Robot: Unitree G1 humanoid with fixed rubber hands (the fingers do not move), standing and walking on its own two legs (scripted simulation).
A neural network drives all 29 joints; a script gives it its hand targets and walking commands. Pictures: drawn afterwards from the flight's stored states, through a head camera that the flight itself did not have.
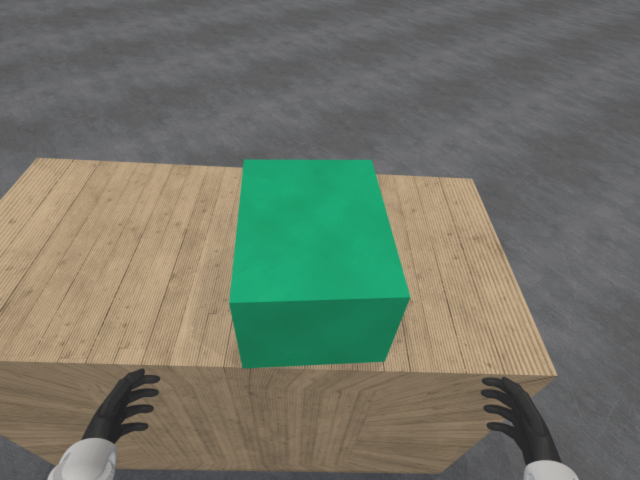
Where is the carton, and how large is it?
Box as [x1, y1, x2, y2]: [229, 159, 409, 367]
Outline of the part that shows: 244,159 229,300 242,366 262,367 384,361 409,299 409,294 371,160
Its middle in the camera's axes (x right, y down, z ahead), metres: -0.02 +0.03 +0.64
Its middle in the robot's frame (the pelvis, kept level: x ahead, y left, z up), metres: +0.46 +0.02 -0.01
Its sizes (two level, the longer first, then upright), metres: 0.292 0.224 0.181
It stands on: a pedestal, 0.67 m high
